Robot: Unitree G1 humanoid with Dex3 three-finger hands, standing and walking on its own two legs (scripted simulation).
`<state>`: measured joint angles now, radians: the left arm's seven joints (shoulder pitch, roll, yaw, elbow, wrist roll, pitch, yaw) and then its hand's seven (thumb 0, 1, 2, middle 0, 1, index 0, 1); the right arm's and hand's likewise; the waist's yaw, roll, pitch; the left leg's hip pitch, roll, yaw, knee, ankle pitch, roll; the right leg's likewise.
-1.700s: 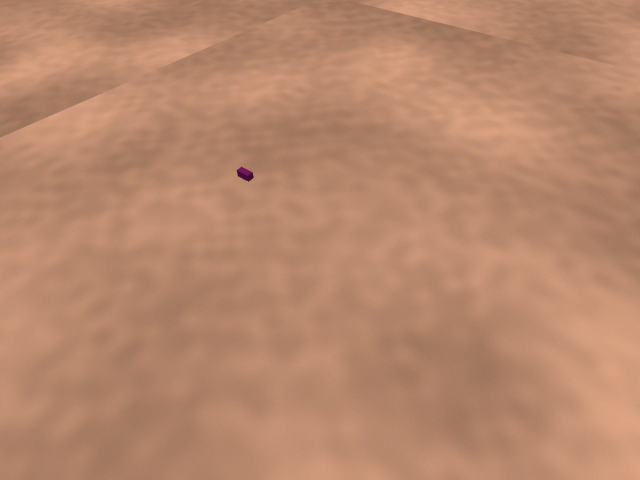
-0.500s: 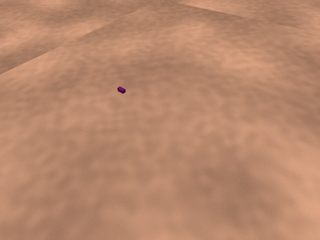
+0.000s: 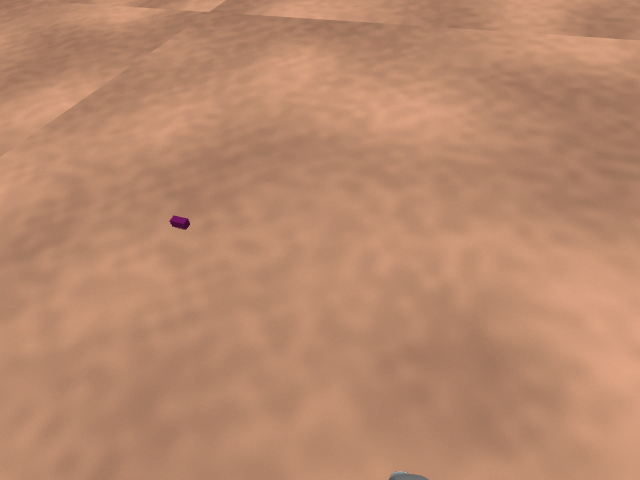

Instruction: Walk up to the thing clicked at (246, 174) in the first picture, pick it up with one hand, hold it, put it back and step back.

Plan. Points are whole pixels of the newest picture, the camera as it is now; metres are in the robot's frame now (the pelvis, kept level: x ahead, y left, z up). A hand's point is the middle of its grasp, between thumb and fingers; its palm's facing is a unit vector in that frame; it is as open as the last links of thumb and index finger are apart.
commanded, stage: walk up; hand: left
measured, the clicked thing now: (179, 222) +1.36 +0.59 -0.75
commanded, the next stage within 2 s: none
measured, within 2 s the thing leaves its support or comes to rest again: neither
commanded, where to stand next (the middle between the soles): +0.87 +0.51 m, yaw -23 degrees
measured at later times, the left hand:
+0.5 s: hand (55, 433) +0.28 +0.43 -0.16, palm faces -0.17 -0.86 -0.49, open 7.4 cm
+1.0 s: hand (76, 275) +0.57 +0.47 -0.12, palm faces -0.21 -0.81 -0.54, open 7.4 cm
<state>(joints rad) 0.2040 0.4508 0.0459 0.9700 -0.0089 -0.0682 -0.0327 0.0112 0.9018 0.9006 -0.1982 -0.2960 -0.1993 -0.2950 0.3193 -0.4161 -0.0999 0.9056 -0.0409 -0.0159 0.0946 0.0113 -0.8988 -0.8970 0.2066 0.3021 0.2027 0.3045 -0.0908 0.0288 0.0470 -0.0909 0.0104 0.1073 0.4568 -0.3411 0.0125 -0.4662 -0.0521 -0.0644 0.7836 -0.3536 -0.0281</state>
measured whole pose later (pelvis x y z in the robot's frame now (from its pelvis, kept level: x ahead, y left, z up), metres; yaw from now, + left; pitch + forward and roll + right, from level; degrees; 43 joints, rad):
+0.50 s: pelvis +0.22 +0.13 -0.03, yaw -8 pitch -1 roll -2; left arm 0.37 0.46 0.05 0.91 0.02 -0.09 0.02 0.01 0.89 0.90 -0.21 -0.30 -0.21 -0.30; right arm 0.23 -0.49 -0.14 0.81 -0.05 0.02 0.14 0.01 -0.90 -0.90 0.20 0.30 0.20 0.30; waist -0.01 0.06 0.05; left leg -0.48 0.13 0.00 0.74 -0.24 -0.03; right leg -0.20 -0.11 0.08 0.70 -0.47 0.03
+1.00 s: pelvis +0.40 +0.21 -0.02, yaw -14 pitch -3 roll -1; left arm 0.25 0.40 0.04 0.84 0.00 -0.09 0.06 0.01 0.90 0.90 -0.20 -0.30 -0.21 -0.30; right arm 0.32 -0.41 -0.07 0.78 -0.05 0.07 0.08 0.01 -0.90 -0.90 0.21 0.30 0.20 0.30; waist -0.03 0.13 0.10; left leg -0.37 0.01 0.04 1.13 -0.52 -0.01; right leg -0.39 0.00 -0.12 0.71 -0.28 -0.08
